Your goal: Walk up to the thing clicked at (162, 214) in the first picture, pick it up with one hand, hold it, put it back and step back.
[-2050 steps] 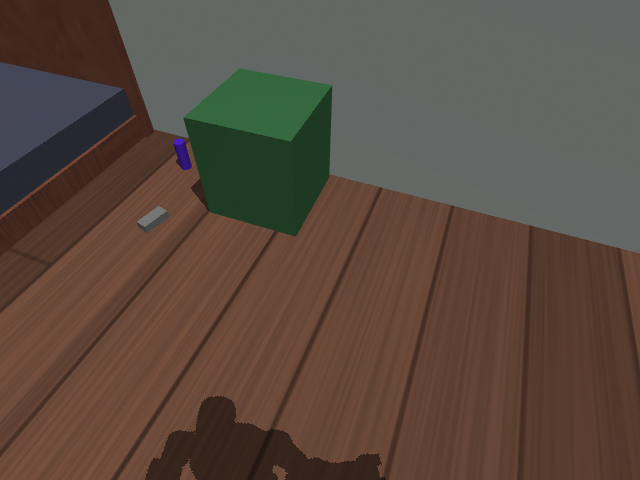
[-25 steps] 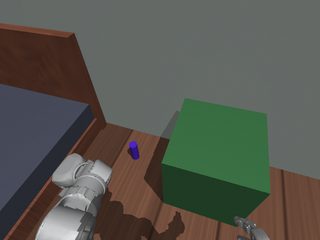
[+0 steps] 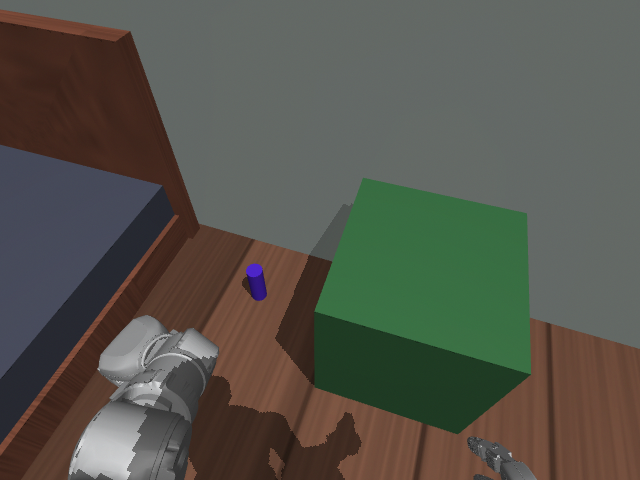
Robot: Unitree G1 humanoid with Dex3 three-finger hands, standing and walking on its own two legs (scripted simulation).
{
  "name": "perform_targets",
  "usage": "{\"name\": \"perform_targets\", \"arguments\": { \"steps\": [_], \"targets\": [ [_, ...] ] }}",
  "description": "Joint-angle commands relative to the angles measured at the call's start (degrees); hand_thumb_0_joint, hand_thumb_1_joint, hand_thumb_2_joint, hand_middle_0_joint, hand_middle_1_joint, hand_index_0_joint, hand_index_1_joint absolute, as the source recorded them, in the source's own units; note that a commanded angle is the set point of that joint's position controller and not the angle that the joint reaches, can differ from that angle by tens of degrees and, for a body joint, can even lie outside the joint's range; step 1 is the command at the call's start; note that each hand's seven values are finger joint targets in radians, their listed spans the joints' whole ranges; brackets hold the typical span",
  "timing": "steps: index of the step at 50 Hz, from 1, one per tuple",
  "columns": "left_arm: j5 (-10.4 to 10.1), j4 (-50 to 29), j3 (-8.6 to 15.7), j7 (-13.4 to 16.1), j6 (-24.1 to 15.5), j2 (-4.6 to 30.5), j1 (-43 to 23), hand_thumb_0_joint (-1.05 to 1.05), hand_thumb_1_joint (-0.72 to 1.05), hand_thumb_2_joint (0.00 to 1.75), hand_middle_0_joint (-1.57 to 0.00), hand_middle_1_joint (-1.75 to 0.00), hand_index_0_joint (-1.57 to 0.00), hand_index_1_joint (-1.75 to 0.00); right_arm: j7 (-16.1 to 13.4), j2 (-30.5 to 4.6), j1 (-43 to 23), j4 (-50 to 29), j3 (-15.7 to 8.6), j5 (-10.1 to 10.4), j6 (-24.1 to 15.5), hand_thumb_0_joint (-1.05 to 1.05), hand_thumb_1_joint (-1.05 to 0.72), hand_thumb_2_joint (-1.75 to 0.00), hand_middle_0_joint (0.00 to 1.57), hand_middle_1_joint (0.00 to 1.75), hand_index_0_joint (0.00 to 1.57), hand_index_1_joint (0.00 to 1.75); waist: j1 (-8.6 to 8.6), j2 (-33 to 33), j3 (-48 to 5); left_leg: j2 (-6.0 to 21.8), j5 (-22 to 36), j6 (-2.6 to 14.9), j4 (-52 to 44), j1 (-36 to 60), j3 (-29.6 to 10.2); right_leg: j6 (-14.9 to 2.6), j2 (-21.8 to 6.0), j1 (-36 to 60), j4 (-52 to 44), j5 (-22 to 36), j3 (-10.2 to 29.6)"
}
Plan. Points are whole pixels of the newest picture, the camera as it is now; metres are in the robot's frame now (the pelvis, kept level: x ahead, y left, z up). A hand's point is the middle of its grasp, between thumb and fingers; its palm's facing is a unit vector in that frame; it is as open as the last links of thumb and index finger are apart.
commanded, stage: crouch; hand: left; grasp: from above
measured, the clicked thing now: (160, 375) +0.31 +0.24 -0.11
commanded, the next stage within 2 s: lower in 1.56 s
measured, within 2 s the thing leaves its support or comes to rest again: neither
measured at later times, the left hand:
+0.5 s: hand (198, 393) +0.35 +0.24 -0.33, palm faces -0.13 -0.39 -0.91, open 8.7 cm
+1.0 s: hand (220, 398) +0.39 +0.23 -0.50, palm faces -0.17 -0.41 -0.90, open 8.5 cm
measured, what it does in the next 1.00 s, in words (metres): lowers itself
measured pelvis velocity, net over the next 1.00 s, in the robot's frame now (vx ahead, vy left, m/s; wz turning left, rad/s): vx -0.10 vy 0.01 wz -0.07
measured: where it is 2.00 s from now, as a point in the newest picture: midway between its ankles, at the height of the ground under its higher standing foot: outside the picture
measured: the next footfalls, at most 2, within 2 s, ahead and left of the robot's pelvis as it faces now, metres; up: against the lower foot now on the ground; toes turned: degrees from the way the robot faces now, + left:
none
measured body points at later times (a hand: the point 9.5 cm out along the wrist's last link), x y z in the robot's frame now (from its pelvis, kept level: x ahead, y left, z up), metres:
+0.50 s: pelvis -0.08 +0.01 -0.20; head +0.12 +0.02 +0.20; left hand +0.35 +0.25 -0.28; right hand -0.02 -0.26 -0.34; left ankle -0.01 +0.14 -0.72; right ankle +0.00 -0.12 -0.72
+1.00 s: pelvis -0.10 +0.01 -0.36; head +0.14 +0.01 +0.02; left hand +0.40 +0.25 -0.44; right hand -0.11 -0.26 -0.48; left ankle -0.01 +0.14 -0.72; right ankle +0.00 -0.12 -0.72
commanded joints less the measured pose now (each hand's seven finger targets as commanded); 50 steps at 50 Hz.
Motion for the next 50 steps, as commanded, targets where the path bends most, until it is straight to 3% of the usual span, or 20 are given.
{"name": "perform_targets", "arguments": {
  "steps": [1,2,4,7,8,11,13,17,19,20,21,23,24,28,33,39,45,48,49,50],
  "targets": [
    [5.9,-2.7,1.8,6.9,-4.0,11.4,-25.7,0.00,0.73,0.52,-0.99,-0.61,-1.04,-0.57,-0.1,-8.4,2.6,-3.3,-3.7,-1.6,-3.1,0.00,-0.86,-0.89,0.20,0.30,0.20,0.30,-2.20,-2.0,-18.4,-2.2,16.8,1.15,6.0,-1.4,2.6,-1.18,1.8,1.2,3.9,20.1,0.0],
    [6.0,-1.6,2.1,8.3,-4.9,10.5,-26.9,0.00,0.72,0.52,-0.99,-0.61,-1.03,-0.57,0.2,-8.2,3.1,-2.9,-3.7,-2.3,-3.4,0.00,-0.86,-0.89,0.20,0.30,0.20,0.30,-3.16,-1.3,-19.1,-2.1,15.8,0.90,9.0,-4.0,2.5,-1.21,1.8,-2.2,6.7,19.0,0.1],
    [6.6,2.9,4.0,11.0,-6.0,10.6,-26.4,0.00,0.67,0.55,-0.98,-0.62,-1.01,-0.58,1.1,-7.9,4.0,-2.2,-4.1,-3.4,-4.0,0.00,-0.87,-0.89,0.20,0.30,0.20,0.30,-3.38,-1.6,-20.1,-1.8,13.1,0.59,14.1,-10.1,2.2,-1.42,2.0,-7.9,11.8,16.1,0.0],
    [4.1,7.2,8.3,14.8,-7.5,10.7,-29.0,0.00,0.62,0.53,-0.95,-0.57,-0.98,-0.55,2.7,-7.5,2.9,-2.0,-4.6,-5.1,-4.8,0.00,-0.87,-0.89,0.20,0.30,0.20,0.30,-2.64,0.9,-24.0,-2.1,12.2,-0.25,21.3,-18.1,1.9,-1.71,2.0,-14.6,18.9,15.0,0.1],
    [3.1,7.0,8.9,16.0,-8.2,10.0,-30.2,0.00,0.60,0.54,-0.95,-0.56,-0.97,-0.54,3.0,-7.6,2.8,-2.4,-4.6,-5.6,-5.1,0.00,-0.87,-0.89,0.20,0.30,0.20,0.30,-3.27,1.9,-25.2,-2.0,11.5,-0.49,22.7,-19.1,1.4,-1.76,2.1,-16.7,20.7,14.1,-0.3],
    [2.3,9.9,12.2,18.7,-9.2,13.8,-33.7,0.00,0.57,0.57,-0.97,-0.51,-0.97,-0.51,3.6,-8.8,1.7,-2.6,-4.2,-6.1,-4.7,0.00,-0.87,-0.89,0.20,0.30,0.20,0.30,-3.57,4.2,-28.1,-1.9,8.3,-0.65,27.7,-24.4,0.5,-1.85,2.7,-24.3,25.8,10.5,-1.5],
    [2.2,9.7,13.6,19.3,-11.0,16.1,-37.1,0.00,0.57,0.61,-0.98,-0.51,-0.98,-0.52,3.9,-9.5,1.5,-2.3,-3.9,-6.4,-4.4,0.00,-0.87,-0.89,0.20,0.30,0.20,0.30,-5.09,3.8,-30.7,-1.9,5.4,-0.43,32.0,-29.3,-0.2,-1.75,2.8,-29.6,29.7,8.0,-2.0],
    [2.5,8.4,14.7,18.0,-15.1,19.8,-41.0,0.00,0.58,0.59,-0.98,-0.55,-0.99,-0.54,4.0,-10.7,3.2,-0.8,-3.6,-6.2,-3.8,0.00,-0.88,-0.89,0.20,0.30,0.20,0.30,-7.80,3.5,-35.9,-1.9,-0.8,-0.23,40.2,-36.6,-0.6,-1.12,2.8,-38.0,35.5,1.8,-2.3],
    [3.2,6.1,13.6,17.0,-16.8,21.2,-45.1,0.00,0.60,0.62,-1.00,-0.57,-1.01,-0.57,3.5,-12.0,3.8,-0.3,-4.5,-6.1,-3.8,0.00,-0.88,-0.89,0.20,0.30,0.20,0.30,-9.03,5.9,-39.7,-1.7,-3.4,-0.42,42.9,-38.6,-0.9,-0.96,2.9,-41.3,38.0,-2.2,-2.7],
    [4.6,6.3,14.6,16.8,-17.0,24.5,-45.4,0.00,0.61,0.60,-1.01,-0.58,-1.02,-0.57,3.4,-12.0,4.8,0.3,-4.2,-6.0,-3.3,0.00,-0.88,-0.89,0.20,0.30,0.20,0.30,-8.74,7.1,-42.6,-1.4,-2.9,-0.70,43.8,-38.0,-1.0,-0.97,2.9,-41.3,39.1,-2.0,-3.0],
    [5.2,4.5,13.5,16.4,-17.3,24.8,-48.5,0.00,0.61,0.63,-1.02,-0.59,-1.03,-0.59,3.2,-12.5,5.2,0.3,-4.5,-6.0,-3.3,0.00,-0.88,-0.89,0.20,0.30,0.20,0.30,-9.25,9.1,-45.5,-1.1,-2.8,-0.85,44.9,-36.9,-1.2,-1.29,2.9,-43.0,40.5,-2.1,-3.4],
    [6.7,5.4,15.3,16.0,-17.6,29.2,-49.2,0.00,0.65,0.61,-1.05,-0.58,-1.06,-0.57,3.1,-12.1,6.5,1.0,-3.7,-6.1,-2.8,0.00,-0.89,-0.90,0.20,0.30,0.20,0.30,-9.39,10.6,-46.2,-0.8,-3.3,-0.97,46.8,-39.0,-1.4,-1.52,2.7,-45.1,43.5,-2.3,-4.1],
    [7.5,4.9,14.4,15.5,-17.9,27.8,-50.1,0.00,0.67,0.61,-1.07,-0.57,-1.08,-0.56,3.2,-12.2,7.2,1.1,-4.3,-6.4,-2.8,0.00,-0.89,-0.90,0.20,0.30,0.20,0.30,-9.99,12.1,-48.4,-0.7,-2.3,-0.93,48.8,-39.5,-1.0,-1.41,2.7,-45.9,44.9,-0.9,-4.0],
    [7.9,10.0,16.7,14.4,-18.1,31.2,-50.1,0.00,0.64,0.54,-1.04,-0.50,-1.05,-0.49,3.1,-11.9,7.6,2.0,-4.0,-6.8,-3.0,0.00,-0.89,-0.90,0.20,0.30,0.20,0.30,-10.96,12.2,-46.2,-0.6,-7.4,-0.03,53.9,-47.2,-1.6,-1.36,2.6,-52.1,49.0,-6.8,-4.2],
    [7.3,15.9,16.9,13.2,-18.1,30.1,-49.5,0.00,0.55,0.51,-1.00,-0.43,-1.00,-0.43,4.3,-11.9,8.3,2.2,-3.9,-6.7,-3.7,0.00,-0.88,-0.90,0.20,0.30,0.20,0.30,-12.64,10.8,-41.2,-1.0,-10.0,0.91,60.8,-56.7,-2.2,-1.10,2.6,-61.2,54.5,-10.3,-4.7],
    [8.4,19.0,18.5,12.1,-17.8,33.2,-49.9,0.00,0.50,0.45,-0.94,-0.44,-0.95,-0.43,6.3,-13.1,10.4,1.8,-3.6,-6.6,-4.6,0.00,-0.89,-0.90,0.20,0.30,0.20,0.30,-14.20,11.0,-38.3,-1.2,-10.8,1.61,66.5,-63.0,-2.8,-0.79,2.5,-68.1,60.3,-9.8,-4.9],
    [12.1,14.6,20.3,11.6,-19.4,39.5,-55.3,0.00,0.60,0.45,-1.00,-0.48,-1.03,-0.46,7.8,-14.6,12.7,1.3,-3.3,-6.9,-5.0,0.00,-0.90,-0.90,0.20,0.30,0.20,0.30,-14.11,16.1,-43.3,-1.1,-8.7,1.41,72.1,-64.3,-2.2,-0.91,2.2,-69.7,67.6,-6.2,-5.4],
    [13.2,13.7,20.0,11.5,-20.2,39.1,-57.9,0.00,0.61,0.41,-1.00,-0.49,-1.03,-0.46,8.4,-14.7,13.6,1.4,-3.4,-7.3,-5.2,0.00,-0.90,-0.90,0.20,0.30,0.20,0.30,-15.64,17.1,-43.8,-1.0,-9.9,1.59,74.8,-65.0,-1.7,-0.78,2.5,-70.7,69.1,-6.9,-5.7],
    [13.5,11.4,20.8,11.5,-20.6,40.3,-59.1,0.00,0.61,0.42,-1.01,-0.47,-1.03,-0.45,8.6,-14.8,14.5,1.7,-3.5,-7.3,-5.2,0.00,-0.90,-0.90,0.20,0.30,0.20,0.30,-15.56,17.7,-45.2,-1.0,-9.4,1.52,75.4,-64.6,-1.5,-0.72,2.4,-70.6,69.5,-6.3,-5.7],
    [13.6,14.1,21.5,12.0,-20.3,41.3,-57.3,0.00,0.63,0.41,-1.03,-0.44,-1.06,-0.43,8.5,-15.9,14.4,1.5,-3.9,-7.0,-5.1,0.00,-0.90,-0.90,0.20,0.30,0.20,0.30,-14.24,18.5,-46.3,-1.0,-9.6,1.45,75.5,-64.7,-1.4,-0.91,2.3,-71.0,70.1,-6.6,-5.7]
  ]
}}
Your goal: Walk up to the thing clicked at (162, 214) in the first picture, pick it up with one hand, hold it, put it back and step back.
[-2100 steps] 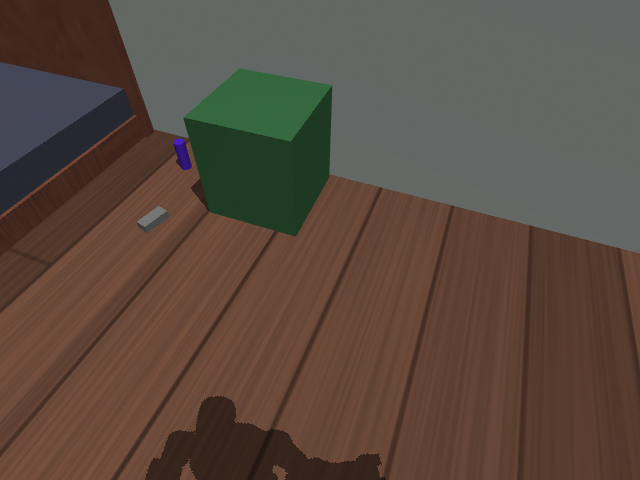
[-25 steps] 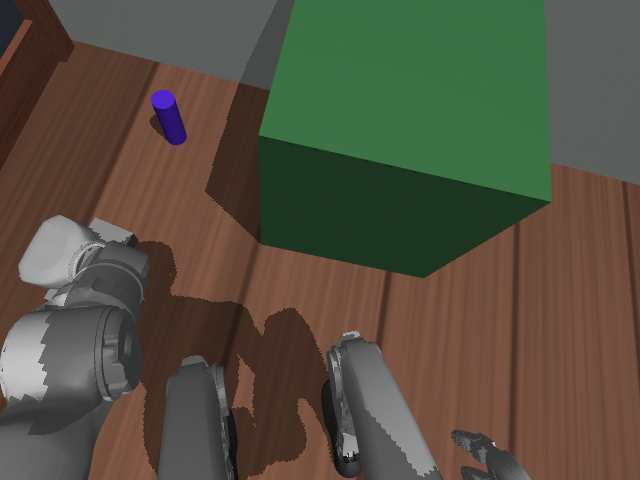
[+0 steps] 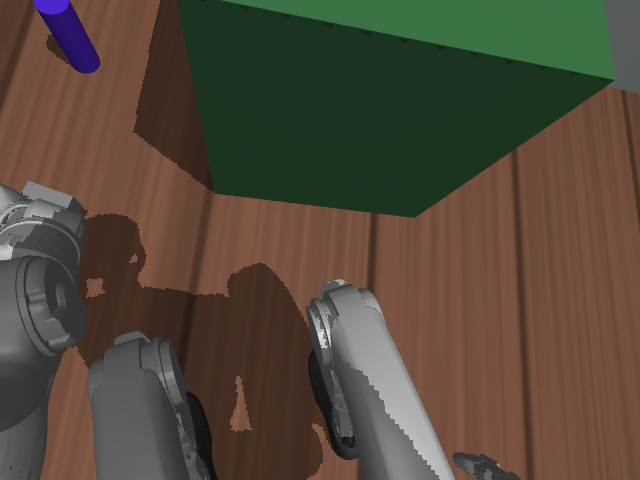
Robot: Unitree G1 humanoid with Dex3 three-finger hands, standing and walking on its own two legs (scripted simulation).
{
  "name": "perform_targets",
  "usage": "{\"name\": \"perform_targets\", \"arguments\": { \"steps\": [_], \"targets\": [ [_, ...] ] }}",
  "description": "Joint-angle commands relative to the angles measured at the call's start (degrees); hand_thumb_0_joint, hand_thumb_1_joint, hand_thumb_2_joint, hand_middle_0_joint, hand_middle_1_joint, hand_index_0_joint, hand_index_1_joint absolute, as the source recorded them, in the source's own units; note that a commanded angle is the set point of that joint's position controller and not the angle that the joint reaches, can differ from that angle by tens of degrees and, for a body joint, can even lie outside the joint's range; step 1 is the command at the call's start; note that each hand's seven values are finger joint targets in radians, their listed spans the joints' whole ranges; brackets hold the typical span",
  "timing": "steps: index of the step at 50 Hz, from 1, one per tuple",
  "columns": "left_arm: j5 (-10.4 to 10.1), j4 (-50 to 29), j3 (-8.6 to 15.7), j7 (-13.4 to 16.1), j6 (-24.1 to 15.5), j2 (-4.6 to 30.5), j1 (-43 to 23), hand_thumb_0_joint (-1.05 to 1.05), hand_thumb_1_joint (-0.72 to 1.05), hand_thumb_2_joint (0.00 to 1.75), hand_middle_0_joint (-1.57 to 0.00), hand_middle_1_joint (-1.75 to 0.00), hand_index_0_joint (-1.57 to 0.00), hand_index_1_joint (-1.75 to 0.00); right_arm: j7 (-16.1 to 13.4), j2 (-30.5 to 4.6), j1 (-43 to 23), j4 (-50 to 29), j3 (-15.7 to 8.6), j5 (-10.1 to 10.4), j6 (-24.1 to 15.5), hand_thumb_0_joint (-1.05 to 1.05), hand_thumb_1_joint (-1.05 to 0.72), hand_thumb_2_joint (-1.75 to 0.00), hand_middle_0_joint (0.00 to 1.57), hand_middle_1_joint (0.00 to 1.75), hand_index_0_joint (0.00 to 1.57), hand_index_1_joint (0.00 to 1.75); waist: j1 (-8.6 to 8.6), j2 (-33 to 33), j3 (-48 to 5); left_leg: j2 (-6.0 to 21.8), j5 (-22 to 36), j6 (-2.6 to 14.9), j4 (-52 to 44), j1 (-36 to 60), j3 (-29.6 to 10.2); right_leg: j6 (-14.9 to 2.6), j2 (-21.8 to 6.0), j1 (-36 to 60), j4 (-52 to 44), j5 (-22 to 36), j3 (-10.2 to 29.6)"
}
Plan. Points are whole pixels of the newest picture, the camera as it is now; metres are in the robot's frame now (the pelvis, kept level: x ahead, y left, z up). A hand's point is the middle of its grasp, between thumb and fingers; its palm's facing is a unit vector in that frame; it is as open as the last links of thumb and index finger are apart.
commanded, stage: crouch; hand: left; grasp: from above
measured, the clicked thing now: (33, 235) +0.48 +0.26 -0.17
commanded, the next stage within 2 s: lower in 0.56 s
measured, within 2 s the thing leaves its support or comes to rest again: neither
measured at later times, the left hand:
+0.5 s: hand (42, 237) +0.48 +0.27 -0.20, palm faces -0.15 -0.39 -0.91, open 8.5 cm
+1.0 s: hand (57, 244) +0.48 +0.26 -0.24, palm faces -0.19 -0.40 -0.90, open 8.5 cm
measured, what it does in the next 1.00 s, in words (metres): lowers itself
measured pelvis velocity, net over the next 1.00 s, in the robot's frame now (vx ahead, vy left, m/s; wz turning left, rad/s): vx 0.00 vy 0.00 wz -0.06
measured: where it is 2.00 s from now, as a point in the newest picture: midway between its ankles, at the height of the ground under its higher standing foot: (272, 446)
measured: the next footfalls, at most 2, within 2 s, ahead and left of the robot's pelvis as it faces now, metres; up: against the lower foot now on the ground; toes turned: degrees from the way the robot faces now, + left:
none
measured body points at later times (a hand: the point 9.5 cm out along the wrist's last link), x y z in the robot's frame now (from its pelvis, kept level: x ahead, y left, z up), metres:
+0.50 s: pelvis +0.00 +0.00 -0.05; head +0.26 +0.01 +0.31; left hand +0.49 +0.28 -0.15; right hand -0.02 -0.27 -0.16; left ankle +0.08 +0.14 -0.36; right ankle +0.10 -0.13 -0.36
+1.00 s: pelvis +0.00 +0.00 -0.07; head +0.28 +0.03 +0.29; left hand +0.49 +0.28 -0.19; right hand -0.03 -0.26 -0.16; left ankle +0.08 +0.14 -0.36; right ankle +0.10 -0.13 -0.36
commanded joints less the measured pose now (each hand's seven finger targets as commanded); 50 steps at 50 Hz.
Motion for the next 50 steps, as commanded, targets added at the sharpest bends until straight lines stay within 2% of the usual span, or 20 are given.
{"name": "perform_targets", "arguments": {
  "steps": [1,3,4,5,9,11,12,15,16,19,20,24,30,31,36,37,41,43,48,50],
  "targets": [
    [3.7,-9.5,-1.8,3.4,-1.0,15.1,-26.1,0.00,0.64,0.42,-1.04,-0.45,-1.06,-0.43,0.3,-13.7,13.7,-0.2,-4.2,0.0,-0.8,0.00,-0.90,-0.90,0.20,0.30,0.20,0.30,-0.78,16.1,-46.1,-1.0,10.1,1.19,-10.1,30.6,5.2,-2.57,0.6,22.4,-11.8,11.1,-5.2],
    [3.8,-8.6,-0.9,4.1,-1.0,15.8,-26.9,0.00,0.63,0.48,-1.04,-0.47,-1.06,-0.46,0.6,-14.3,14.3,0.1,-4.6,-0.2,-0.6,0.00,-0.90,-0.90,0.20,0.30,0.20,0.30,-0.53,15.7,-46.1,-1.0,9.4,1.43,-9.3,28.9,5.0,-2.48,0.7,21.7,-11.3,10.4,-5.5],
    [3.1,-6.4,-1.2,4.0,-0.8,14.0,-26.9,0.00,0.65,0.48,-1.04,-0.48,-1.06,-0.47,0.8,-13.9,14.8,0.3,-4.6,-0.5,-0.8,0.00,-0.90,-0.90,0.20,0.30,0.20,0.30,-1.99,14.4,-43.6,-1.2,8.3,1.64,-8.3,26.9,5.1,-2.36,0.6,20.7,-11.1,9.4,-5.6],
    [2.1,-6.1,-1.0,3.9,-0.9,13.8,-26.6,0.00,0.67,0.50,-1.06,-0.48,-1.07,-0.47,1.0,-13.9,14.9,0.3,-4.5,-0.5,-0.8,0.00,-0.90,-0.90,0.20,0.30,0.20,0.30,-1.95,12.9,-42.7,-1.2,7.8,1.86,-7.7,25.2,5.3,-2.18,0.8,20.7,-11.4,9.1,-5.5],
    [1.5,-0.4,0.5,3.9,-0.8,15.7,-23.4,0.00,0.72,0.52,-1.11,-0.48,-1.12,-0.47,1.4,-14.7,15.2,0.8,-3.9,-0.9,-1.0,0.00,-0.90,-0.90,0.20,0.30,0.20,0.30,-1.84,8.7,-38.6,-1.5,7.9,2.56,-5.4,20.1,5.1,-1.75,0.9,20.6,-10.6,8.7,-5.6],
    [1.9,-2.2,0.6,3.5,-1.2,17.2,-25.8,0.00,0.78,0.51,-1.14,-0.48,-1.15,-0.47,1.6,-14.6,15.4,1.6,-3.4,-1.3,-1.1,0.00,-0.90,-0.90,0.20,0.30,0.20,0.30,-3.25,7.3,-36.9,-1.7,8.8,2.90,-4.1,18.9,4.9,-1.47,0.8,20.3,-9.7,9.9,-5.9],
    [2.2,-3.1,1.6,3.4,-1.8,18.7,-25.4,0.00,0.80,0.51,-1.16,-0.46,-1.17,-0.45,1.8,-14.6,16.0,1.6,-3.1,-1.2,-1.1,0.00,-0.90,-0.90,0.20,0.30,0.20,0.30,-2.65,7.6,-37.3,-1.6,10.1,2.72,-3.9,18.8,4.6,-1.47,0.8,20.0,-9.0,10.9,-6.1],
    [4.1,-2.7,0.8,2.5,-2.3,20.5,-25.4,0.00,0.82,0.50,-1.15,-0.51,-1.18,-0.48,2.3,-14.1,15.0,2.0,-1.7,-2.0,-1.3,0.00,-0.90,-0.90,0.20,0.30,0.20,0.30,-3.04,7.4,-35.1,-1.7,9.6,3.04,-2.4,17.7,4.6,-1.32,0.8,19.7,-7.8,10.5,-6.5],
    [4.9,-1.1,1.2,2.5,-2.4,20.9,-23.1,0.00,0.84,0.48,-1.17,-0.50,-1.20,-0.48,2.4,-15.1,15.2,1.4,-2.3,-1.8,-1.3,0.00,-0.90,-0.90,0.20,0.30,0.20,0.30,-2.29,8.4,-35.9,-1.5,10.6,2.83,-2.1,17.9,4.7,-1.46,1.0,20.1,-7.3,11.4,-6.4],
    [5.6,-2.3,0.6,2.6,-2.6,20.9,-24.6,0.00,0.83,0.42,-1.15,-0.51,-1.19,-0.47,3.2,-15.5,15.2,1.3,-1.9,-2.9,-1.2,0.00,-0.91,-0.90,0.20,0.30,0.20,0.30,-2.95,10.3,-36.3,-1.5,11.6,2.77,-1.3,18.4,4.7,-1.50,0.9,21.3,-5.8,13.3,-6.9],
    [5.8,-2.7,1.4,3.1,-2.6,21.4,-23.6,0.00,0.86,0.41,-1.17,-0.50,-1.21,-0.46,3.3,-15.9,15.7,1.1,-2.2,-2.8,-1.3,0.00,-0.91,-0.90,0.20,0.30,0.20,0.30,-1.86,12.0,-37.8,-1.4,12.2,2.47,-1.7,19.4,4.6,-1.73,1.1,21.2,-5.4,13.7,-6.9],
    [4.3,-2.0,0.8,3.9,-2.2,19.3,-24.9,0.00,0.82,0.39,-1.13,-0.49,-1.17,-0.45,3.8,-16.4,15.2,0.9,-2.1,-3.7,-1.2,0.00,-0.90,-0.90,0.20,0.30,0.20,0.30,-3.46,14.0,-36.2,-1.3,8.8,2.38,-1.3,19.7,4.1,-2.01,1.1,18.4,-5.4,10.4,-7.7],
    [3.8,-4.1,1.5,4.2,-3.4,21.4,-26.9,0.00,0.83,0.49,-1.20,-0.44,-1.21,-0.44,4.3,-16.8,15.3,1.8,-1.3,-4.2,-1.2,0.00,-0.91,-0.90,0.20,0.30,0.20,0.30,-4.20,15.6,-36.4,-0.9,10.5,1.82,0.1,20.4,3.9,-1.95,1.0,18.6,-3.7,12.1,-8.4],
    [4.4,-8.5,1.9,4.2,-4.0,23.0,-29.8,0.00,0.85,0.48,-1.19,-0.48,-1.21,-0.46,4.4,-16.3,15.6,2.7,-1.1,-4.7,-1.4,0.00,-0.91,-0.90,0.20,0.30,0.20,0.30,-4.88,16.1,-37.0,-1.1,10.8,1.93,0.5,20.6,3.7,-1.90,0.6,18.5,-3.1,12.6,-8.8],
    [6.4,-4.0,1.0,3.8,-3.6,23.0,-25.2,0.00,0.81,0.42,-1.17,-0.43,-1.19,-0.42,5.2,-17.9,14.4,2.9,-0.9,-4.9,-1.5,0.00,-0.91,-0.90,0.20,0.30,0.20,0.30,-4.56,17.8,-34.6,-0.9,11.5,1.46,0.3,21.9,2.9,-2.36,0.8,15.7,-1.5,13.0,-9.7],
    [6.7,-2.0,0.3,3.7,-3.5,21.3,-24.2,0.00,0.78,0.45,-1.16,-0.44,-1.17,-0.43,5.5,-17.2,15.3,2.3,-0.4,-4.9,-1.3,0.00,-0.91,-0.90,0.20,0.30,0.20,0.30,-4.97,17.0,-33.8,-1.0,11.8,1.38,0.4,21.6,2.9,-2.53,1.1,16.0,-1.7,13.1,-9.7],
    [6.2,1.9,0.1,4.0,-3.4,21.3,-21.0,0.00,0.77,0.46,-1.14,-0.48,-1.15,-0.46,5.9,-18.7,15.0,2.1,-0.4,-4.7,-1.5,0.00,-0.91,-0.90,0.20,0.30,0.20,0.30,-5.05,15.3,-31.0,-1.2,9.3,2.02,0.0,19.3,1.9,-2.73,0.9,14.8,-2.0,10.9,-10.1],
    [5.3,2.9,-0.8,3.6,-3.4,20.1,-21.7,0.00,0.73,0.47,-1.10,-0.50,-1.12,-0.48,6.1,-18.3,15.2,1.8,0.4,-5.2,-1.7,0.00,-0.91,-0.90,0.20,0.30,0.20,0.30,-6.36,12.7,-28.2,-1.3,9.1,2.48,0.9,16.7,2.3,-2.41,1.5,16.1,-2.9,10.8,-10.1],
    [4.7,3.4,1.0,5.1,-4.5,23.9,-22.8,0.00,0.72,0.42,-1.08,-0.48,-1.11,-0.46,6.5,-19.1,15.4,1.5,2.1,-5.6,-2.3,0.00,-0.90,-0.90,0.20,0.30,0.20,0.30,-7.01,13.0,-28.3,-1.0,10.4,2.46,1.4,17.1,1.4,-2.27,1.3,17.2,-2.4,12.3,-10.4],
    [5.2,1.0,0.1,5.3,-5.4,24.9,-25.6,0.00,0.72,0.39,-1.07,-0.49,-1.10,-0.46,6.8,-18.7,14.7,1.5,3.4,-6.2,-2.6,0.00,-0.91,-0.90,0.20,0.30,0.20,0.30,-7.90,14.5,-28.4,-1.1,10.2,2.47,2.3,17.5,1.3,-2.17,1.1,17.2,-1.7,12.5,-10.7]
  ]
}}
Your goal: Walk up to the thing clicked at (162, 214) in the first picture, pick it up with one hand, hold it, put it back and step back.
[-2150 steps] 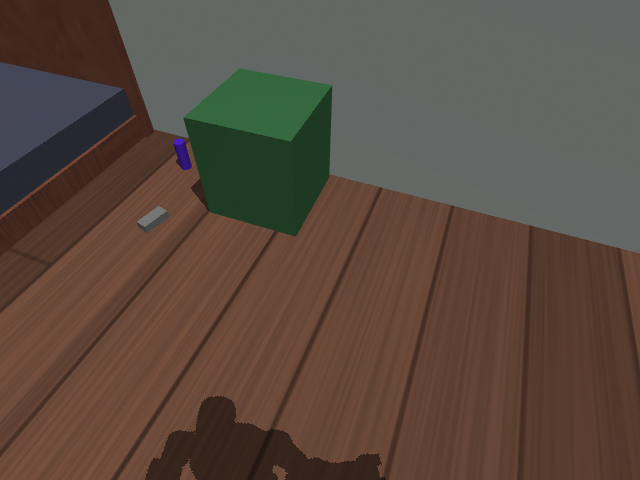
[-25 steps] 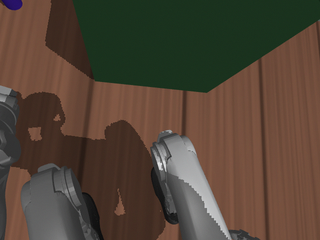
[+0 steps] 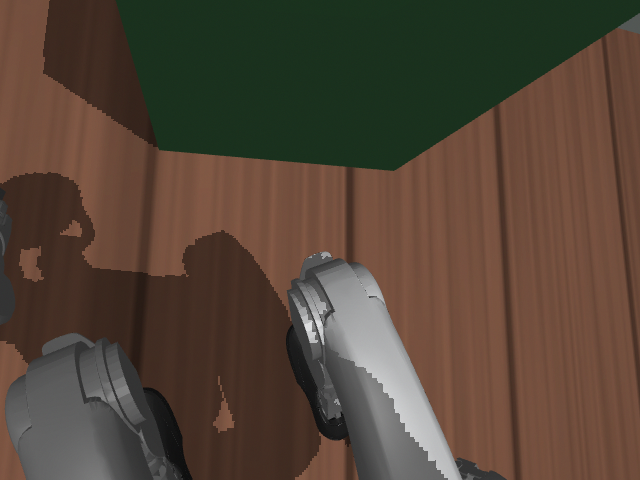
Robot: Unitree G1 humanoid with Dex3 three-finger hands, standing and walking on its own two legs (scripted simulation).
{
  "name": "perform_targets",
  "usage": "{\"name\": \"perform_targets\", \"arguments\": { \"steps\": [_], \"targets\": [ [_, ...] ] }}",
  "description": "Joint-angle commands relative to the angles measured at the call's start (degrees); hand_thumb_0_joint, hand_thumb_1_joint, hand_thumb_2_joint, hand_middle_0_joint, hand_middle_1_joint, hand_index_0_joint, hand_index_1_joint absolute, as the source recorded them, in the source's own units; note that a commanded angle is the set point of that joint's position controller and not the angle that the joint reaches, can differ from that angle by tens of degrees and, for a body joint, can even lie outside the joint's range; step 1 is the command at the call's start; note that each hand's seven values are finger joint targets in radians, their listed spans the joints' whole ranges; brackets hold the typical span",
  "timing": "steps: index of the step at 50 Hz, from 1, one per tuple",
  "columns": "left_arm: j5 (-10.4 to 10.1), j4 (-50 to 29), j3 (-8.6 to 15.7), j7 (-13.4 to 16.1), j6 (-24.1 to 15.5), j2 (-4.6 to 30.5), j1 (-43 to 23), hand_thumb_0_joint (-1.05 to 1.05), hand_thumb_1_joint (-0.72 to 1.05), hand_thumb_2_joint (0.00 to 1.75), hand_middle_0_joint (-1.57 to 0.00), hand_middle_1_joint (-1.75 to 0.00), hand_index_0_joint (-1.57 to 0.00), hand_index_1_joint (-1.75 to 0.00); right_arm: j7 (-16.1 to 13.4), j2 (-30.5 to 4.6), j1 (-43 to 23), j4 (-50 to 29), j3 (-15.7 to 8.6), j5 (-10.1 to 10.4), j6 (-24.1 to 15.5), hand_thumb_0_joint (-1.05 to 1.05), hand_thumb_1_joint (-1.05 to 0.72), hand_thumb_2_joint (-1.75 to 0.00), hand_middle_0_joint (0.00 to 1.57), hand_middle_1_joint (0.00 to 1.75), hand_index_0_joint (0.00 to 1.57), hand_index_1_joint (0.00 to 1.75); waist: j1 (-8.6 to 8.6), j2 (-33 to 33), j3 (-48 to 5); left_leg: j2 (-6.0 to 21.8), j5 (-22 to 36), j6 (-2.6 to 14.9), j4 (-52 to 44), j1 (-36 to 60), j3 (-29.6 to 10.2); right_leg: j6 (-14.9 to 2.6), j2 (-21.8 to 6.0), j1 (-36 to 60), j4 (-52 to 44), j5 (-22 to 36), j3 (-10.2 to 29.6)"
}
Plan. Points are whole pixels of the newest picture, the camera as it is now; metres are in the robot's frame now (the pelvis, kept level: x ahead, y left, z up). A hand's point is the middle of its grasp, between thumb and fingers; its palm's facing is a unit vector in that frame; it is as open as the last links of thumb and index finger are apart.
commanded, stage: lower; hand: left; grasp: from above
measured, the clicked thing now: out of the picture +0.47 +0.30 -0.21
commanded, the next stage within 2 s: rest in 0.04 s
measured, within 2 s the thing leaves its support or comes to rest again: rests again in 1.34 s
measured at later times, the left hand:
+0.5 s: hand out of the picture +0.47 +0.28 -0.21, palm faces -0.13 -0.42 -0.90, open 8.5 cm
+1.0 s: hand out of the picture +0.48 +0.28 -0.24, palm faces -0.13 -0.42 -0.90, open 8.5 cm
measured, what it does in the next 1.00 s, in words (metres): stands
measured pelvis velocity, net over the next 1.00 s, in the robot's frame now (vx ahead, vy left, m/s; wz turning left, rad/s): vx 0.00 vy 0.01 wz -0.08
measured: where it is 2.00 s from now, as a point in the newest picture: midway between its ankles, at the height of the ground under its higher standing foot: (252, 435)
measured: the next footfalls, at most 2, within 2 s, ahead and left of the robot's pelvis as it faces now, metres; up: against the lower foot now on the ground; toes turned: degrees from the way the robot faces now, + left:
none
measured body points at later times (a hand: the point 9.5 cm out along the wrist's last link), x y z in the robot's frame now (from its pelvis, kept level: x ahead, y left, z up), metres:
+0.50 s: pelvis +0.00 +0.00 +0.00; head +0.29 +0.06 +0.33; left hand +0.48 +0.30 -0.16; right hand -0.03 -0.26 -0.07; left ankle +0.07 +0.14 -0.29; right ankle +0.11 -0.13 -0.29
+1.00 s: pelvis +0.00 +0.01 -0.01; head +0.30 +0.07 +0.31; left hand +0.48 +0.29 -0.19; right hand -0.04 -0.25 -0.06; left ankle +0.07 +0.14 -0.29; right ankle +0.11 -0.13 -0.29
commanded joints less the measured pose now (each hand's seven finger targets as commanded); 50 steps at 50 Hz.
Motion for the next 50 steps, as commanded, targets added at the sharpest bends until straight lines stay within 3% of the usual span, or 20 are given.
{"name": "perform_targets", "arguments": {
  "steps": [1,4,5,6,10,11,12,13,17,19,20,21,22,27,31,37,43,46,49,50],
  "targets": [
    [2.6,-7.1,-1.9,3.3,-1.5,14.7,-19.5,0.00,0.73,0.41,-1.08,-0.48,-1.11,-0.45,0.5,-16.7,16.0,2.3,-2.7,-0.6,-0.4,0.00,-0.91,-0.90,0.20,0.30,0.20,0.30,-3.66,17.0,-40.5,0.4,11.6,2.77,-11.7,26.6,6.0,-3.00,0.9,24.3,-12.9,12.9,-7.9],
    [3.0,-6.8,-2.8,4.2,-2.0,15.0,-19.8,0.00,0.71,0.37,-1.06,-0.48,-1.10,-0.45,0.8,-16.8,15.0,2.1,-1.9,-1.1,-0.9,0.00,-0.91,-0.90,0.20,0.30,0.20,0.30,-4.18,18.3,-41.2,0.1,10.7,3.10,-10.9,25.8,6.7,-2.80,0.9,26.0,-13.2,12.7,-7.6],
    [2.9,-8.1,-1.9,4.7,-2.5,17.0,-20.3,0.00,0.71,0.35,-1.06,-0.48,-1.09,-0.44,0.9,-17.3,14.9,2.0,-2.0,-1.0,-1.0,0.00,-0.91,-0.90,0.20,0.30,0.20,0.30,-3.94,18.7,-41.7,0.3,10.2,3.11,-10.7,25.9,6.6,-2.70,0.9,26.0,-13.3,12.3,-7.7],
    [2.9,-7.0,-2.0,4.8,-2.4,16.4,-19.9,0.00,0.69,0.37,-1.06,-0.46,-1.09,-0.43,1.1,-16.9,15.2,1.6,-1.4,-1.0,-1.1,0.00,-0.91,-0.90,0.20,0.30,0.20,0.30,-4.10,19.2,-41.4,0.3,10.6,2.95,-10.6,26.1,6.6,-2.86,0.9,25.8,-13.2,12.5,-7.7],
    [2.0,-4.8,-2.4,6.0,-2.2,15.8,-18.5,0.00,0.60,0.39,-1.02,-0.40,-1.03,-0.39,1.8,-18.1,14.4,1.5,-1.0,-1.7,-1.7,0.00,-0.91,-0.90,0.20,0.30,0.20,0.30,-5.15,19.5,-40.6,0.5,12.0,2.83,-10.2,26.9,6.2,-2.57,0.9,27.2,-12.9,14.6,-8.7],
    [2.0,-6.9,-1.3,6.5,-2.4,18.2,-19.2,0.00,0.60,0.39,-1.01,-0.41,-1.02,-0.39,1.9,-18.7,14.7,1.8,-1.2,-1.7,-1.7,0.00,-0.91,-0.90,0.20,0.30,0.20,0.30,-5.06,19.5,-41.1,0.5,11.6,2.80,-10.6,27.5,5.8,-2.55,1.0,27.4,-13.0,14.2,-9.0],
    [1.6,-4.3,-2.0,6.7,-2.2,16.9,-18.0,0.00,0.57,0.39,-1.00,-0.40,-1.01,-0.39,2.0,-18.7,14.4,1.4,-0.8,-1.4,-1.7,0.00,-0.91,-0.90,0.20,0.30,0.20,0.30,-5.28,19.5,-39.7,0.6,11.5,2.96,-10.5,26.5,5.7,-2.59,1.2,27.3,-13.2,14.3,-8.8],
    [1.3,-4.8,-1.0,7.1,-2.4,17.9,-18.3,0.00,0.55,0.39,-0.98,-0.38,-0.99,-0.38,2.3,-18.9,15.2,1.3,-0.7,-1.3,-1.7,0.00,-0.91,-0.90,0.20,0.30,0.20,0.30,-5.26,19.4,-40.4,0.7,12.0,2.70,-10.8,27.5,5.3,-2.76,1.1,27.4,-13.0,14.6,-9.1],
    [0.1,-2.4,-1.8,7.7,-2.4,16.9,-17.4,0.00,0.56,0.41,-0.98,-0.42,-0.99,-0.41,3.1,-19.2,14.5,0.2,0.6,-1.5,-1.8,0.00,-0.91,-0.90,0.20,0.30,0.20,0.30,-6.39,19.8,-37.6,0.9,12.9,2.62,-10.8,27.4,4.6,-2.88,1.2,27.2,-12.2,16.1,-9.7],
    [-0.6,-3.3,-2.1,7.7,-2.3,17.9,-17.4,0.00,0.59,0.40,-0.99,-0.44,-1.01,-0.42,3.3,-19.6,13.5,0.0,1.2,-1.8,-1.9,0.00,-0.91,-0.90,0.20,0.30,0.20,0.30,-6.51,19.0,-36.9,0.8,13.4,2.91,-10.0,27.1,4.7,-2.44,1.3,28.0,-12.3,17.0,-9.8],
    [-0.6,-5.6,-0.7,8.1,-2.7,20.4,-19.3,0.00,0.58,0.38,-0.98,-0.40,-1.00,-0.39,3.4,-20.0,14.3,0.3,1.1,-1.6,-2.0,0.00,-0.91,-0.90,0.20,0.30,0.20,0.30,-6.63,19.0,-37.1,0.8,13.1,3.10,-10.2,26.3,4.5,-2.37,1.3,28.4,-12.9,16.6,-9.8],
    [-0.9,-4.1,-1.6,7.8,-2.4,19.4,-17.9,0.00,0.58,0.35,-0.99,-0.40,-1.01,-0.38,3.4,-20.1,13.0,-0.1,1.3,-1.7,-2.0,0.00,-0.91,-0.90,0.20,0.30,0.20,0.30,-7.01,18.5,-35.4,0.7,12.8,3.23,-9.8,25.8,4.6,-2.24,1.2,28.0,-12.5,16.6,-9.9],
    [-0.5,-4.9,-1.3,7.9,-2.6,20.9,-17.6,0.00,0.55,0.35,-0.96,-0.40,-0.98,-0.38,3.5,-20.2,13.1,-0.1,1.5,-1.4,-2.0,0.00,-0.91,-0.90,0.20,0.30,0.20,0.30,-6.61,18.5,-35.8,0.9,12.3,3.23,-9.8,26.3,4.3,-2.30,1.4,27.6,-12.9,16.1,-10.0],
    [1.1,-2.0,-3.7,7.1,-3.2,19.6,-15.7,0.00,0.61,0.38,-1.00,-0.42,-1.02,-0.40,4.0,-20.6,13.4,-1.7,2.4,-0.8,-1.9,0.00,-0.90,-0.90,0.20,0.30,0.20,0.30,-7.57,20.5,-34.0,1.1,10.7,2.74,-10.4,27.2,3.0,-3.15,1.7,25.1,-12.3,14.3,-10.5],
    [0.0,-1.0,-3.6,8.0,-3.3,18.8,-15.1,0.00,0.61,0.38,-1.00,-0.42,-1.02,-0.40,4.2,-21.6,14.2,-3.3,2.3,-0.5,-2.2,0.00,-0.90,-0.90,0.20,0.30,0.20,0.30,-8.21,20.9,-33.5,1.3,9.6,2.58,-11.5,28.2,2.6,-3.29,2.1,25.8,-13.2,13.5,-10.7],
    [-3.6,-4.4,-3.9,8.9,-4.2,18.5,-17.6,0.00,0.53,0.38,-0.93,-0.45,-0.95,-0.43,4.7,-21.5,14.1,-3.1,4.1,-1.1,-2.8,0.00,-0.91,-0.90,0.20,0.30,0.20,0.30,-9.72,20.7,-33.0,1.4,11.4,2.35,-10.5,29.0,1.7,-2.79,1.7,26.8,-12.3,16.0,-11.5],
    [-3.8,-4.5,-4.0,8.9,-4.3,21.5,-16.5,0.00,0.56,0.41,-0.94,-0.47,-0.97,-0.45,4.8,-21.7,12.4,-3.8,5.6,-1.2,-3.1,0.00,-0.91,-0.90,0.20,0.30,0.20,0.30,-9.36,22.4,-31.6,1.0,11.8,2.44,-9.6,29.3,2.3,-2.69,1.5,27.5,-12.0,16.2,-11.5],
    [-2.1,-4.4,-3.7,9.5,-4.2,23.3,-15.9,0.00,0.58,0.37,-0.96,-0.45,-0.99,-0.42,5.0,-22.7,12.8,-4.4,5.5,-0.9,-2.8,0.00,-0.91,-0.90,0.20,0.30,0.20,0.30,-9.19,24.5,-31.8,1.3,12.4,2.25,-10.3,30.8,1.7,-3.08,1.7,27.0,-11.9,16.5,-11.6],
    [-1.3,-3.5,-3.7,9.7,-4.1,23.5,-15.4,0.00,0.59,0.43,-0.98,-0.45,-1.00,-0.43,5.1,-22.8,13.2,-5.0,5.7,-0.6,-2.8,0.00,-0.90,-0.90,0.20,0.30,0.20,0.30,-9.49,23.7,-31.7,1.6,12.1,2.15,-10.2,30.7,1.2,-3.19,1.9,27.0,-12.3,16.8,-11.9],
    [-2.0,-2.7,-4.1,9.9,-4.0,22.5,-14.6,0.00,0.60,0.44,-0.99,-0.45,-1.01,-0.43,5.3,-23.1,13.2,-5.5,5.7,-0.6,-2.8,0.00,-0.91,-0.90,0.20,0.30,0.20,0.30,-9.79,23.8,-31.4,1.6,12.4,2.06,-10.2,30.5,1.0,-3.29,1.9,27.2,-11.8,16.9,-11.9]
  ]
}}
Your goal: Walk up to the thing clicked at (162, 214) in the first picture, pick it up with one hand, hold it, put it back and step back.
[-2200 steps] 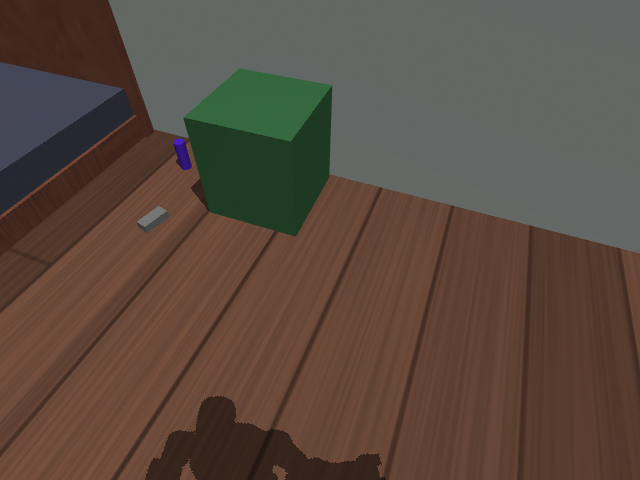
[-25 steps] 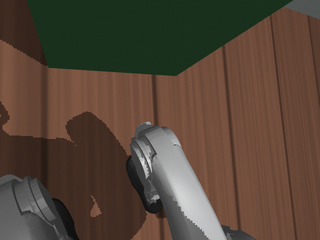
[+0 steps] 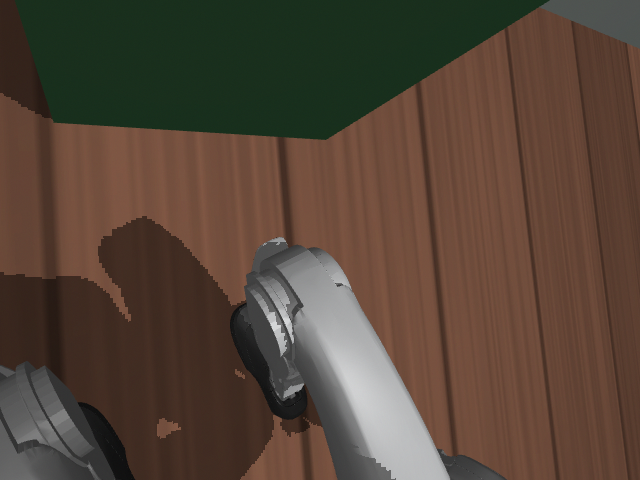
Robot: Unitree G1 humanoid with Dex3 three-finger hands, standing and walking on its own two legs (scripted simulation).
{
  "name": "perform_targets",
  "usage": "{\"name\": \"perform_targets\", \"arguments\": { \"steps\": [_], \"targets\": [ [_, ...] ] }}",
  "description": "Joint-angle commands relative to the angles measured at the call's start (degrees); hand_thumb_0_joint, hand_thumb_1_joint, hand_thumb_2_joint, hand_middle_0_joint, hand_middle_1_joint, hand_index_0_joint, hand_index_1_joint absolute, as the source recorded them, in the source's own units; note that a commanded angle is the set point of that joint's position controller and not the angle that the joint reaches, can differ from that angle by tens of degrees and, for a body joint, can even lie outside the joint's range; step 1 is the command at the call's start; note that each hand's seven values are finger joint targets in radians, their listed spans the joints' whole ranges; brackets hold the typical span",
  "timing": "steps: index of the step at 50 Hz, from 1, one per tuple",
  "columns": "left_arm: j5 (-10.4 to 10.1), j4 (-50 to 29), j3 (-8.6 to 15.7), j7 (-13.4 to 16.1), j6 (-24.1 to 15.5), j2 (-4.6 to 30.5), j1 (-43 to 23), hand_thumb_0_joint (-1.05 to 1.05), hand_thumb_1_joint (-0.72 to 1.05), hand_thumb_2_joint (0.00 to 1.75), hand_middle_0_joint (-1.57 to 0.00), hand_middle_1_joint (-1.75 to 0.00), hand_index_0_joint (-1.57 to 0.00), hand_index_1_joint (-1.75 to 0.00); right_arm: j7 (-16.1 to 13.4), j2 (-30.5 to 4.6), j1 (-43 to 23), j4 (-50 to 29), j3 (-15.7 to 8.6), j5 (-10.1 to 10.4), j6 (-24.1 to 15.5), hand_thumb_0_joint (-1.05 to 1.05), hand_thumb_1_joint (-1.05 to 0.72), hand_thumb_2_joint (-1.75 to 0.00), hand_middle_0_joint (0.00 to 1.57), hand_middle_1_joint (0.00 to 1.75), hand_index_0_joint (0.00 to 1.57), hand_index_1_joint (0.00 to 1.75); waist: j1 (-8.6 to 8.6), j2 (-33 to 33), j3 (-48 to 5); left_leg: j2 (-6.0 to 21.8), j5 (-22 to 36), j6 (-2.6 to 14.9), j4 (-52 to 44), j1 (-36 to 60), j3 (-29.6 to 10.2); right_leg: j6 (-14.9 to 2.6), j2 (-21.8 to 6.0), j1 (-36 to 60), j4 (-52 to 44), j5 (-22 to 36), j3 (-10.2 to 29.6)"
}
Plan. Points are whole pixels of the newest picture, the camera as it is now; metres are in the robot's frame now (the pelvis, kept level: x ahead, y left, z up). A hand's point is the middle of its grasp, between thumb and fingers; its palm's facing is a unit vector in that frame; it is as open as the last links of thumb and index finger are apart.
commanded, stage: rest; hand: left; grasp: from above
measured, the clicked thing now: out of the picture +0.47 +0.32 -0.28
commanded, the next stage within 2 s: open in 0.12 s
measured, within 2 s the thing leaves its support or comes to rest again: rests again in 0.34 s
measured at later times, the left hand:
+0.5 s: hand out of the picture +0.46 +0.31 -0.24, palm faces -0.08 -0.41 -0.91, open 10.2 cm
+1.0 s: hand out of the picture +0.45 +0.31 -0.25, palm faces -0.07 -0.42 -0.90, open 12.8 cm
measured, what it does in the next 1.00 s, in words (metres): stands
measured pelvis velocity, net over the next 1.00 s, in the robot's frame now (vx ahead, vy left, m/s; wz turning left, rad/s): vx -0.01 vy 0.00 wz -0.02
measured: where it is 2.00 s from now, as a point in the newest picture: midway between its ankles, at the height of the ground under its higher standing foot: (203, 430)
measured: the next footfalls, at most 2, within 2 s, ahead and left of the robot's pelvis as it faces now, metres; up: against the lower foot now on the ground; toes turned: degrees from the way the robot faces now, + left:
none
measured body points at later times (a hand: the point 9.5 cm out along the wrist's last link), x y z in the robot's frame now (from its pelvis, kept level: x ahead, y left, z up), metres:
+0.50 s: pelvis +0.00 +0.00 +0.00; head +0.30 +0.09 +0.32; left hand +0.46 +0.32 -0.19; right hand -0.01 -0.25 -0.05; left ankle +0.07 +0.14 -0.29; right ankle +0.12 -0.12 -0.29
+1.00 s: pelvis -0.01 +0.00 +0.01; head +0.30 +0.10 +0.32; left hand +0.46 +0.33 -0.19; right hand -0.03 -0.24 -0.03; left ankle +0.07 +0.14 -0.29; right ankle +0.12 -0.12 -0.29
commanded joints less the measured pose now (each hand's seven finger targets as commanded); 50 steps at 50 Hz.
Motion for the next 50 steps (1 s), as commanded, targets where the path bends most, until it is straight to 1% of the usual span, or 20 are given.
{"name": "perform_targets", "arguments": {
  "steps": [1,2,3,6,9,11,16,18,20,22,24,27,29,32,33,35,41,43,45,50],
  "targets": [
    [1.6,-5.7,-2.2,3.3,0.0,12.1,-15.0,0.00,0.60,0.44,-0.99,-0.45,-1.00,-0.44,0.7,-19.5,14.9,1.9,-4.2,0.1,0.2,0.00,-0.90,-0.90,0.20,0.30,0.20,0.30,-3.99,30.3,-40.8,2.0,13.7,2.21,-13.7,29.1,6.4,-3.88,1.0,23.8,-11.4,16.9,-7.5],
    [0.5,-5.4,-2.4,3.3,0.1,11.9,-14.8,0.00,0.60,0.44,-0.99,-0.45,-1.01,-0.44,0.5,-19.7,13.8,2.3,-4.2,-0.2,0.0,0.00,-0.91,-0.90,0.20,0.30,0.20,0.30,-4.22,29.0,-39.3,1.9,12.6,2.35,-13.8,28.4,6.5,-3.56,0.9,24.1,-11.3,16.4,-7.6],
    [0.3,-5.0,-1.5,3.6,-0.1,12.3,-14.2,0.00,0.59,0.45,-0.98,-0.46,-1.00,-0.45,0.7,-19.9,15.7,1.8,-4.1,0.2,0.1,0.00,-0.91,-0.90,0.20,0.30,0.20,0.30,-4.25,28.9,-40.5,2.1,13.5,2.35,-13.9,28.2,6.3,-3.62,1.3,25.3,-11.7,17.2,-7.5],
    [-2.3,-5.1,-2.8,3.3,-0.1,10.2,-13.8,0.00,0.56,0.44,-0.95,-0.47,-0.97,-0.46,0.8,-19.4,14.3,0.9,-3.2,0.0,-0.1,0.00,-0.91,-0.90,0.20,0.30,0.20,0.30,-4.96,28.3,-38.5,1.8,13.0,2.52,-13.3,28.8,5.9,-3.44,1.1,24.1,-10.8,16.2,-8.1],
    [-2.4,-5.7,-3.3,2.6,-0.4,11.4,-14.1,0.00,0.58,0.40,-0.96,-0.45,-0.98,-0.43,0.7,-19.6,14.6,-0.1,-2.4,0.4,-0.1,0.00,-0.90,-0.90,0.20,0.30,0.20,0.30,-5.07,28.0,-39.0,1.7,13.6,2.66,-12.8,27.1,6.2,-3.34,1.4,24.7,-11.3,16.8,-7.7],
    [-1.5,-5.5,-3.0,2.4,-0.5,13.4,-14.0,0.00,0.58,0.43,-0.97,-0.45,-0.98,-0.44,0.3,-19.9,14.8,0.4,-2.1,0.7,-0.2,0.00,-0.90,-0.90,0.20,0.30,0.20,0.30,-4.64,26.8,-39.9,1.9,12.9,2.83,-12.5,24.6,6.9,-3.14,1.9,26.4,-13.0,16.8,-7.0],
    [-1.0,-5.9,-2.2,2.7,-0.8,15.4,-14.1,0.00,0.18,0.43,-0.59,-0.53,-0.61,-0.50,-0.1,-20.6,13.5,0.1,-2.2,0.4,-0.5,0.00,-0.89,-0.90,0.20,0.30,0.20,0.30,-4.28,28.8,-39.9,2.1,12.1,2.34,-13.4,26.3,6.6,-3.35,1.7,27.1,-12.3,15.9,-7.5],
    [-0.4,-5.5,-2.3,3.0,-0.8,14.8,-14.1,0.00,0.06,0.48,-0.53,-0.57,-0.55,-0.55,-0.1,-20.1,14.0,-0.3,-2.0,0.6,-0.3,0.00,-0.89,-0.90,0.20,0.30,0.20,0.30,-4.32,31.3,-39.7,2.4,12.3,1.89,-13.7,28.8,5.7,-3.88,1.5,25.0,-11.8,15.6,-8.0],
    [-0.7,-5.8,-3.4,2.6,-0.8,13.7,-14.3,0.00,-0.01,0.54,-0.51,-0.60,-0.51,-0.59,-0.1,-20.3,13.8,0.2,-2.1,0.2,-0.5,0.00,-0.89,-0.90,0.20,0.30,0.20,0.30,-5.41,31.7,-37.8,2.3,11.4,1.75,-14.0,29.3,5.4,-3.86,1.4,24.0,-11.2,15.3,-8.4],
    [0.1,-5.6,-4.2,2.6,-0.5,13.6,-13.7,0.00,0.00,0.57,-0.52,-0.59,-0.52,-0.59,-0.3,-19.9,13.5,-0.4,-1.5,0.5,-0.5,0.00,-0.89,-0.90,0.20,0.30,0.20,0.30,-5.48,29.1,-37.0,2.3,11.5,2.18,-13.6,28.2,5.2,-3.59,1.5,24.0,-11.8,15.6,-8.4],
    [0.4,-4.3,-3.6,2.4,-0.3,14.4,-13.4,0.00,-0.01,0.64,-0.52,-0.63,-0.52,-0.63,-0.4,-20.2,13.4,0.6,-1.9,0.6,-0.4,0.00,-0.89,-0.90,0.20,0.30,0.20,0.30,-5.19,28.0,-36.0,2.3,10.6,2.36,-14.0,26.2,5.5,-3.43,1.6,23.8,-12.3,15.0,-8.2],
    [-1.6,-3.3,-3.5,1.9,-0.2,12.9,-11.6,0.00,-0.11,0.65,-0.43,-0.66,-0.43,-0.66,-0.3,-19.9,14.3,-0.3,-1.7,0.7,-0.8,0.00,-0.89,-0.90,0.20,0.30,0.20,0.30,-5.67,25.1,-34.9,2.0,9.8,2.85,-13.6,24.3,5.3,-2.99,1.6,24.2,-12.8,14.2,-8.2],
    [-2.2,-3.2,-4.3,1.1,-0.2,12.5,-11.6,0.00,-0.16,0.67,-0.41,-0.67,-0.40,-0.68,-0.7,-20.0,13.6,0.2,-1.6,0.9,-1.2,0.00,-0.89,-0.90,0.20,0.30,0.20,0.30,-5.52,24.3,-34.5,2.1,8.3,2.80,-13.5,23.9,5.3,-2.86,2.0,23.7,-13.4,12.9,-8.1],
    [-2.2,-3.9,-5.4,0.6,-0.1,11.9,-11.9,0.00,-0.17,0.69,-0.39,-0.71,-0.38,-0.71,-0.6,-20.2,14.8,-0.6,-1.4,0.9,-1.1,0.00,-0.89,-0.90,0.20,0.30,0.20,0.30,-5.71,25.6,-35.8,2.1,10.3,2.47,-14.5,24.9,4.9,-3.14,2.1,24.9,-13.0,14.6,-8.2],
    [-2.3,-3.9,-4.9,0.6,-0.1,12.3,-11.8,0.00,-0.18,0.69,-0.38,-0.71,-0.38,-0.71,-0.7,-20.2,14.7,-1.0,-1.4,1.1,-1.1,0.00,-0.89,-0.90,0.20,0.30,0.20,0.30,-5.28,25.4,-36.2,2.3,10.6,2.60,-14.1,24.8,5.0,-3.13,2.2,24.8,-13.5,14.7,-8.1],
    [-2.9,-5.2,-5.6,0.4,-0.2,12.2,-12.9,0.00,-0.21,0.72,-0.35,-0.73,-0.35,-0.74,-1.0,-20.0,14.4,-0.7,-1.0,0.9,-1.3,0.00,-0.89,-0.90,0.20,0.30,0.20,0.30,-5.70,25.3,-36.2,2.1,10.7,2.56,-13.7,24.6,5.2,-2.97,2.2,25.6,-13.4,15.0,-7.9],
    [-1.4,-6.6,-3.8,1.9,-1.1,15.5,-14.0,0.00,-0.30,0.79,-0.29,-0.79,-0.27,-0.80,-1.4,-20.7,13.5,-0.8,-0.9,0.8,-1.8,0.00,-0.89,-0.90,0.20,0.30,0.20,0.30,-5.19,29.8,-35.9,2.5,9.6,1.84,-15.1,28.6,4.5,-3.72,1.8,24.2,-12.8,13.9,-8.6],
    [-1.4,-6.5,-4.3,2.0,-1.3,14.9,-14.0,0.00,-0.35,0.83,-0.25,-0.81,-0.23,-0.83,-1.6,-20.1,13.1,0.5,-0.7,0.6,-2.1,0.00,-0.89,-0.90,0.20,0.30,0.20,0.30,-5.25,29.5,-35.3,2.6,8.9,1.96,-14.5,28.5,5.0,-3.50,1.8,24.5,-13.2,13.5,-8.5],
    [-0.6,-6.6,-4.1,2.8,-1.5,15.6,-13.7,0.00,-0.36,0.85,-0.25,-0.81,-0.23,-0.83,-1.5,-20.4,13.6,0.0,-0.7,0.7,-2.1,0.00,-0.89,-0.90,0.20,0.30,0.20,0.30,-5.04,31.0,-36.5,2.8,10.2,1.71,-14.8,30.2,4.7,-3.77,1.8,25.2,-13.4,14.5,-8.5],
    [-1.9,-5.4,-4.2,2.8,-1.1,14.0,-13.3,0.00,-0.39,0.91,-0.22,-0.86,-0.20,-0.89,-1.2,-20.8,14.3,0.1,-0.8,0.6,-2.5,0.00,-0.89,-0.90,0.20,0.30,0.20,0.30,-5.84,29.8,-35.7,2.8,11.9,1.95,-14.1,29.6,4.7,-3.29,1.6,25.8,-13.1,16.1,-8.6]
  ]
}}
